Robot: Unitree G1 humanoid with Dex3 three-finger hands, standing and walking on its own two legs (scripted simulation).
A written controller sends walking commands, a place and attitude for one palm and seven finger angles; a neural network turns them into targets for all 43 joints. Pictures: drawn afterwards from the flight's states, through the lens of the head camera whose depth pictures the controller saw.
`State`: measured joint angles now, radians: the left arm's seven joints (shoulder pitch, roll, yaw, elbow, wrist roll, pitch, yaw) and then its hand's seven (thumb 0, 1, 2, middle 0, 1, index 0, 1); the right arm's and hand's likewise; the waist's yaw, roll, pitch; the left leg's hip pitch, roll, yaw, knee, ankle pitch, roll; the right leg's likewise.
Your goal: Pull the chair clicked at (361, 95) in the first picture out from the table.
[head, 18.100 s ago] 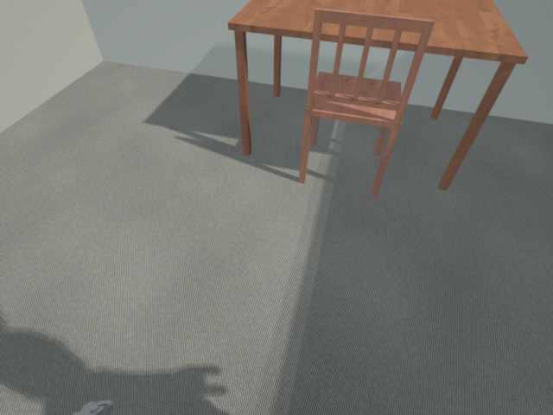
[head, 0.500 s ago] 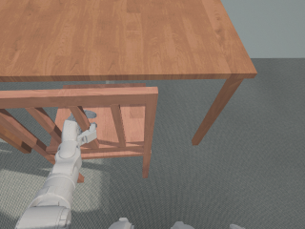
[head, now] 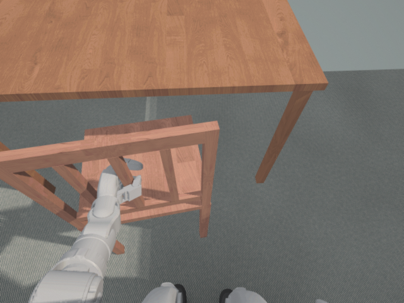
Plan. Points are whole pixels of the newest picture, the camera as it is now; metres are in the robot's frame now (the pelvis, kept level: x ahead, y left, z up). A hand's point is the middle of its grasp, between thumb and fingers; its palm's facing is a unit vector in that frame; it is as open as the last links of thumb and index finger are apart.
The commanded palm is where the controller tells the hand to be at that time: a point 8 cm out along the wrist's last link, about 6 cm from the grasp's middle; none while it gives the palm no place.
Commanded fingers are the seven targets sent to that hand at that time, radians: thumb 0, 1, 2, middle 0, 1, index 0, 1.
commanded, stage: step backward, pulling the chair out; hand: left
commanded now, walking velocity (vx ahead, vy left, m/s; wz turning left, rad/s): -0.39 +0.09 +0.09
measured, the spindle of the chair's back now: (129, 183) +0.38 +0.18 -0.08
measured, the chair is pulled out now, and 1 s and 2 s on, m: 0.14 0.20 0.33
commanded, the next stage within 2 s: none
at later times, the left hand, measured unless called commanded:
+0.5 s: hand (131, 206) +0.32 +0.16 -0.06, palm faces +0.06 -0.98 -0.17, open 5.4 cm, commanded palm +0.32 +0.21 -0.06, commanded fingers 0.00 0.90 0.90 -0.50 -1.45 -0.50 -1.45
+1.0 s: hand (130, 209) +0.31 +0.16 -0.06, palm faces +0.02 -0.99 -0.16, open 5.4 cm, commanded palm +0.30 +0.21 -0.06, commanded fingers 0.00 0.90 0.90 -0.50 -1.45 -0.50 -1.45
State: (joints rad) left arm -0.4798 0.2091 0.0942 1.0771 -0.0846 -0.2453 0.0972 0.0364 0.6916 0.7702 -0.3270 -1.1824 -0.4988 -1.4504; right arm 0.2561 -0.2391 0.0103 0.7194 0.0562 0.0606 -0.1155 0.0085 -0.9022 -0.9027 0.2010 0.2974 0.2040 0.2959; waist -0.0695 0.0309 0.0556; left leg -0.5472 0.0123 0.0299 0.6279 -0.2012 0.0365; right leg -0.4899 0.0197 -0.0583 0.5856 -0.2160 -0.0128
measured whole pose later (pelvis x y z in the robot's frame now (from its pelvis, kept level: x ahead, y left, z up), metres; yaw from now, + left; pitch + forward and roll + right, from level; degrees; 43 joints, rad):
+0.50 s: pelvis -0.03 +0.01 +0.00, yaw +1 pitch +1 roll -2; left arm -0.49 0.20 0.01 1.09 -0.08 -0.22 0.10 0.04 0.66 0.81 -0.33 -1.21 -0.50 -1.45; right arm 0.21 -0.22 0.03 0.77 0.03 -0.06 -0.13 0.01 -0.90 -0.90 0.20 0.30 0.20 0.30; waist -0.04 0.01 0.13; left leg -0.48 0.00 0.03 0.61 -0.15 0.05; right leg -0.43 0.02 -0.04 0.62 -0.27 0.00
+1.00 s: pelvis -0.06 +0.02 +0.00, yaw +4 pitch +3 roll +0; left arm -0.56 0.17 -0.01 1.03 -0.04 -0.19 0.09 0.04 0.65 0.81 -0.31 -1.27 -0.50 -1.45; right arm 0.18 -0.23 -0.01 0.76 0.01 -0.02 -0.13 0.01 -0.90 -0.90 0.20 0.30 0.20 0.30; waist -0.04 -0.03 0.16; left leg -0.35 0.01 -0.02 0.63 -0.34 -0.03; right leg -0.50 -0.07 -0.04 0.59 -0.13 0.02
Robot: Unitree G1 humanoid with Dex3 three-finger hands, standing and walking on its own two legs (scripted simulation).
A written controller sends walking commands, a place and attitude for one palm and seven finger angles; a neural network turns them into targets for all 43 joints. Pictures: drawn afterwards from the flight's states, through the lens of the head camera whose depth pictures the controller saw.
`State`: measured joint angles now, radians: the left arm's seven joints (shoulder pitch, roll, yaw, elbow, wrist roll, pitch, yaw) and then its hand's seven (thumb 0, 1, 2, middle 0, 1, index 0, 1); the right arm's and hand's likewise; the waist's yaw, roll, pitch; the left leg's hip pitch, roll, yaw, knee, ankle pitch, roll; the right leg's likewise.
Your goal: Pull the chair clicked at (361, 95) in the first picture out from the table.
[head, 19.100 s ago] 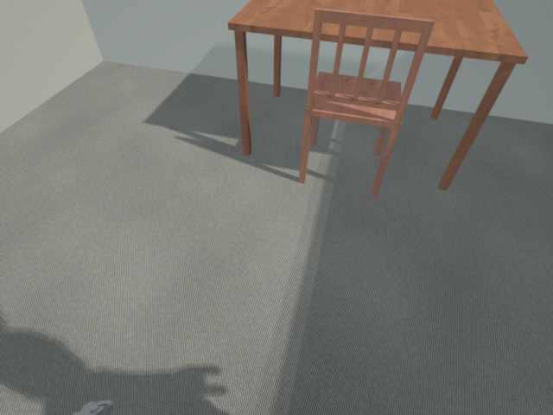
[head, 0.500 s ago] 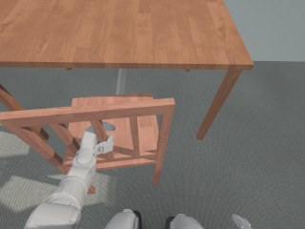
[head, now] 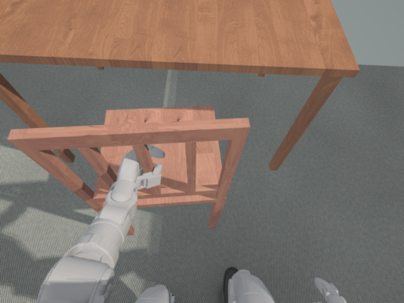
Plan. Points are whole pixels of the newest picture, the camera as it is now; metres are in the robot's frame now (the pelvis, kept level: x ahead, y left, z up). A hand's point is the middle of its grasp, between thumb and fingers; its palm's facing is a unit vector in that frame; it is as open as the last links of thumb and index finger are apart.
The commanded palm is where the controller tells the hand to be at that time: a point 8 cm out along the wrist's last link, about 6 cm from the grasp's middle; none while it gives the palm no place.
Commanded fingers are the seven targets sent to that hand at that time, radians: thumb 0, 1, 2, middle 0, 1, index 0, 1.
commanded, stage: step backward, pulling the chair out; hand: left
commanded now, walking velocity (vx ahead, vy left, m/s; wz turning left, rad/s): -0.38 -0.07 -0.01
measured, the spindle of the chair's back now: (149, 171) +0.39 +0.14 -0.08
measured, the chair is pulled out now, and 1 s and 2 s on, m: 0.20 0.33 0.62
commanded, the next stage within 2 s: stop walking, hand still on the chair in 1.66 s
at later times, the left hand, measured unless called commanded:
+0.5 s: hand (148, 197) +0.32 +0.13 -0.06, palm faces -0.01 -0.98 -0.17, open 5.4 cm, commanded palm +0.32 +0.18 -0.06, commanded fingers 0.00 0.90 0.90 -0.50 -1.45 -0.50 -1.45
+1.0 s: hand (138, 236) +0.24 +0.14 -0.06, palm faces +0.02 -0.98 -0.18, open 5.4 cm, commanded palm +0.23 +0.18 -0.06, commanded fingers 0.00 0.90 0.90 -0.50 -1.45 -0.50 -1.45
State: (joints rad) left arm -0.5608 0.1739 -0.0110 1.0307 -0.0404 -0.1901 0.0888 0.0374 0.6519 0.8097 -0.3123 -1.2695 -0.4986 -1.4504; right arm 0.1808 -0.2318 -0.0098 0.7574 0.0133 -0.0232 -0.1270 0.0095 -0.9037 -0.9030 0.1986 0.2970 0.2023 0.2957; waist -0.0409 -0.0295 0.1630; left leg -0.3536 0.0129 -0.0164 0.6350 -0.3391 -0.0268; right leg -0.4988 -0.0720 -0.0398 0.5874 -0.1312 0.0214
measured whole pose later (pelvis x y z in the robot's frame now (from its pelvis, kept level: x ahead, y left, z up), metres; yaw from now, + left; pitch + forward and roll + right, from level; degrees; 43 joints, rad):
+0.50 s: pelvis -0.05 +0.00 +0.00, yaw -1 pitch +3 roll -2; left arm -0.54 0.18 0.03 1.09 -0.04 -0.23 0.09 0.05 0.66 0.83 -0.33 -1.26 -0.50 -1.45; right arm 0.24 -0.21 -0.01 0.79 0.01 -0.03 -0.10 0.01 -0.90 -0.90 0.20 0.30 0.20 0.30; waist -0.04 0.03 0.14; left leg -0.44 0.06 -0.04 0.65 -0.28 -0.03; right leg -0.38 0.02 -0.03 0.56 -0.24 0.00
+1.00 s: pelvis -0.14 -0.01 +0.00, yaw -3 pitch +4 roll -2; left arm -0.56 0.23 0.08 1.07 -0.05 -0.24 0.07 0.05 0.65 0.83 -0.37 -1.25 -0.50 -1.45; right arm 0.17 -0.18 0.01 0.77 -0.01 -0.05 -0.07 0.01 -0.90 -0.90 0.20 0.30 0.20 0.30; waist -0.01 0.03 0.18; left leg -0.47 0.08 -0.02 0.59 -0.18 -0.03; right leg -0.27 0.03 0.00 0.52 -0.32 0.01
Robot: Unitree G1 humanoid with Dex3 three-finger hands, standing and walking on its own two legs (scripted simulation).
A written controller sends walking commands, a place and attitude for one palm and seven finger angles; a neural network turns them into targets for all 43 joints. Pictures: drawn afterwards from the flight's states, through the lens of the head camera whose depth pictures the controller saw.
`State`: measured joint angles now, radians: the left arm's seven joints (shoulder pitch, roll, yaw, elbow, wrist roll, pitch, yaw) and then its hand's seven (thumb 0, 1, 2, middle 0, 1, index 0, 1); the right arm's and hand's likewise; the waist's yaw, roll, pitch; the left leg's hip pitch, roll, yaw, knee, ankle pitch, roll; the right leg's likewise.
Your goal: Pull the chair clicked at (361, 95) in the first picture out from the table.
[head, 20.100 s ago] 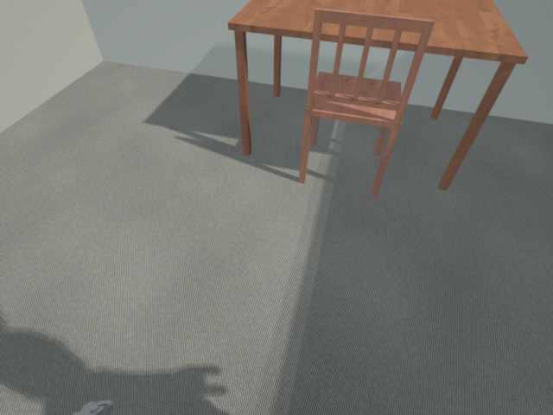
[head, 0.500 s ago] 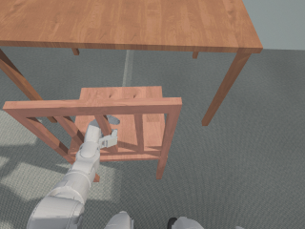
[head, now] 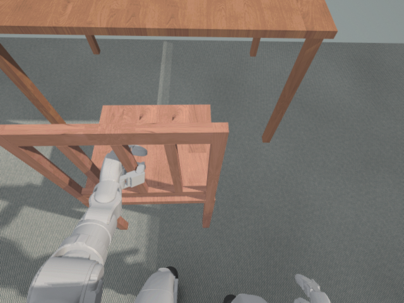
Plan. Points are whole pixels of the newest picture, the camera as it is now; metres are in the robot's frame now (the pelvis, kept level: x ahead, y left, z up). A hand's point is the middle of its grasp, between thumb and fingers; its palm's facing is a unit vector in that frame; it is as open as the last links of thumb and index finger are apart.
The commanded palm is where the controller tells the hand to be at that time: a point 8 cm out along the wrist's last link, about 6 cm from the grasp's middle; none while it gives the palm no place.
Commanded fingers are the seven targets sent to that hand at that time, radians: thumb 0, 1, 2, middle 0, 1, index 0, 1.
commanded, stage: step backward, pulling the chair out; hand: left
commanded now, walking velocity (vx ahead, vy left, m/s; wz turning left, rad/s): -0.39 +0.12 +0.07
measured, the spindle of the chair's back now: (133, 170) +0.39 +0.19 -0.09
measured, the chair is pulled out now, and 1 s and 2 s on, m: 0.33 0.62 0.68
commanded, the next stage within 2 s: stop walking, hand still on the chair in 0.66 s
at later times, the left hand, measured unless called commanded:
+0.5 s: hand (138, 230) +0.24 +0.15 -0.06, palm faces +0.05 -0.98 -0.17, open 5.4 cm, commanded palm +0.24 +0.19 -0.06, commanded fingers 0.00 0.90 0.90 -0.50 -1.45 -0.50 -1.45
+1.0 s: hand out of the picture +0.08 +0.14 -0.06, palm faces +0.06 -0.99 -0.14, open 5.3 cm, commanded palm +0.07 +0.19 -0.05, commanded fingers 0.00 0.90 0.90 -0.50 -1.45 -0.50 -1.45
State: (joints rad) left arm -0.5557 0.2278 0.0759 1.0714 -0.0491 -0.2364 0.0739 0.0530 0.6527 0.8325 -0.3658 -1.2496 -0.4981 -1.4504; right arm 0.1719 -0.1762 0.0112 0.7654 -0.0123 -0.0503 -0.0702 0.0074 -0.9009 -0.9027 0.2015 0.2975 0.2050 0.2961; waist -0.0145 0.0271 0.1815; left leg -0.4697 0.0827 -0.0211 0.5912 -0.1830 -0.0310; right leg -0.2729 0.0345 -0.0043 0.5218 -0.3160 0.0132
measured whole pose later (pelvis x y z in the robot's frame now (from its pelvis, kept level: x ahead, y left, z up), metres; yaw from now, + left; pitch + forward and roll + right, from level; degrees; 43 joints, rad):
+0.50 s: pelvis -0.12 -0.01 +0.00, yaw +2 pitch +3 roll -2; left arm -0.55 0.21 0.04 1.06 -0.05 -0.18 0.08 0.05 0.67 0.80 -0.31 -1.28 -0.50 -1.45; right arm 0.21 -0.21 -0.01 0.73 0.00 -0.04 -0.08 0.01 -0.90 -0.90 0.20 0.30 0.20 0.30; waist -0.03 0.00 0.16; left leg -0.41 0.05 -0.04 0.58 -0.21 -0.03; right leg -0.33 0.00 -0.01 0.59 -0.34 0.01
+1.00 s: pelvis -0.23 -0.01 +0.00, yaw +4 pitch -2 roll -1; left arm -0.33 0.15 -0.01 0.90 -0.05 -0.11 0.08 0.06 0.68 0.80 -0.31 -1.28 -0.50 -1.45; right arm 0.26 -0.24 0.01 0.71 0.02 -0.02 -0.10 0.01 -0.90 -0.90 0.20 0.30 0.20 0.30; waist -0.03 0.00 0.14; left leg -0.24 0.01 -0.01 0.57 -0.30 0.00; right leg -0.34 -0.04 -0.02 0.52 -0.24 0.03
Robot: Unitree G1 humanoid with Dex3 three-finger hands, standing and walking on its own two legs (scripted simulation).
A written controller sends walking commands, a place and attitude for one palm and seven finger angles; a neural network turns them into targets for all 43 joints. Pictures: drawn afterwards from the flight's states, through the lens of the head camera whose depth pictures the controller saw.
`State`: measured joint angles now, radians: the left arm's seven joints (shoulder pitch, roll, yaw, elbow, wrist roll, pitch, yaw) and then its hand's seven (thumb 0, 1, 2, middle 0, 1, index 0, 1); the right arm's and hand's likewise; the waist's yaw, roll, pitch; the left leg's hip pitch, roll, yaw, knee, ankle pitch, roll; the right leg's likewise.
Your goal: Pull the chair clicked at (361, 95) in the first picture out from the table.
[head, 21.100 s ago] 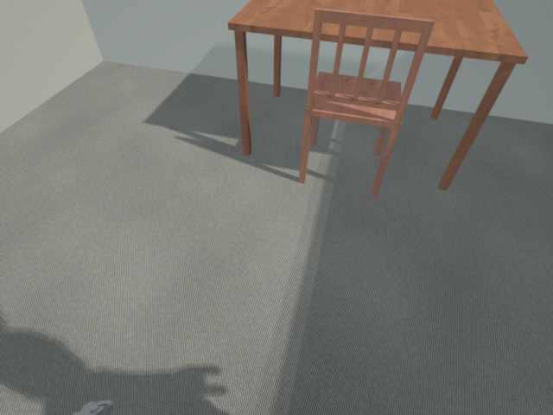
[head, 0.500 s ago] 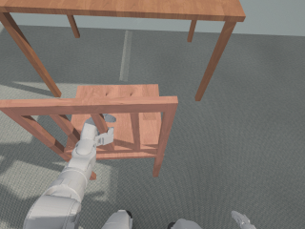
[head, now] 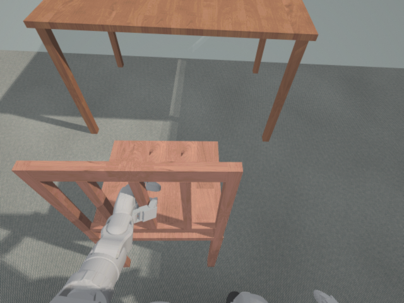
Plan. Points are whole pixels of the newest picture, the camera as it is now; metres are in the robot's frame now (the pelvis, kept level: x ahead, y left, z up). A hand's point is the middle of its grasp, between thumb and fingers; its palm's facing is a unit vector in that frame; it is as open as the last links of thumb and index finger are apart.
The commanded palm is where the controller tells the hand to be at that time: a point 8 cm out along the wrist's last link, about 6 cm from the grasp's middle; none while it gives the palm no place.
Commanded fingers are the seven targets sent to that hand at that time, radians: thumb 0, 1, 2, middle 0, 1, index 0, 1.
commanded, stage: stop walking, hand still on the chair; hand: left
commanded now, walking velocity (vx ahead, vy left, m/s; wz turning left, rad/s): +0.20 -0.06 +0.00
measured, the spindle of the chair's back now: (145, 206) +0.33 +0.15 -0.09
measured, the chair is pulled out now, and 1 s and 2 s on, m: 0.62 0.68 0.68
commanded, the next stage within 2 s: open the thumb and straighten the fingers in 0.76 s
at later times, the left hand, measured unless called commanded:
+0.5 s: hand (146, 229) +0.27 +0.13 -0.07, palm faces +0.01 -0.99 -0.17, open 5.4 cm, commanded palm +0.25 +0.18 -0.05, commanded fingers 0.00 0.90 0.90 -0.50 -1.45 -0.50 -1.45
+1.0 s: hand (145, 228) +0.27 +0.13 -0.07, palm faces +0.07 -0.99 -0.12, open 5.8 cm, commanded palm +0.24 +0.19 -0.04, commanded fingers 0.00 -0.07 0.43 -0.50 -1.45 -0.50 -1.45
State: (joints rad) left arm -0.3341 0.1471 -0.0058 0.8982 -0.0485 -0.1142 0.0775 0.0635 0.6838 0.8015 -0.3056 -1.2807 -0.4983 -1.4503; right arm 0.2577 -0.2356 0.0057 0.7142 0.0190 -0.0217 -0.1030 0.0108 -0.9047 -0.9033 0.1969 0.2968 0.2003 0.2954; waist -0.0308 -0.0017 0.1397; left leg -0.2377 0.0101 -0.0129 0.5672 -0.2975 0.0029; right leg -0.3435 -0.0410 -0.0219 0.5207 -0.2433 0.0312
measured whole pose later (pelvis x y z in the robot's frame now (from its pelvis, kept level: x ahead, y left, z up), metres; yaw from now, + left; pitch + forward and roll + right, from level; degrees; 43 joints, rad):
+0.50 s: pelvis +0.03 +0.00 +0.01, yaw -1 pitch -1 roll +0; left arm 0.03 0.11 -0.05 0.69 -0.01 -0.19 0.08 0.05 0.65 0.85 -0.37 -1.27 -0.50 -1.45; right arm 0.25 -0.23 0.00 0.72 0.01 -0.04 -0.10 0.01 -0.90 -0.90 0.20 0.30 0.20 0.30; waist -0.01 0.02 0.04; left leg -0.14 -0.01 0.01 0.46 -0.30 0.01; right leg -0.27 -0.05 0.01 0.44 -0.15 0.04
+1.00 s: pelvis +0.04 -0.01 +0.00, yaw +1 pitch +3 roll +0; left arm 0.14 0.14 -0.03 0.49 -0.06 -0.11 0.07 0.04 0.58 0.77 -0.39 -1.32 -0.50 -1.45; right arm 0.21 -0.21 0.01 0.65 0.05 -0.04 -0.06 0.01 -0.90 -0.90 0.20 0.30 0.20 0.30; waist -0.03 -0.01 -0.01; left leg -0.25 0.00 -0.02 0.54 -0.34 -0.01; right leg -0.38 -0.04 -0.02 0.54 -0.20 0.02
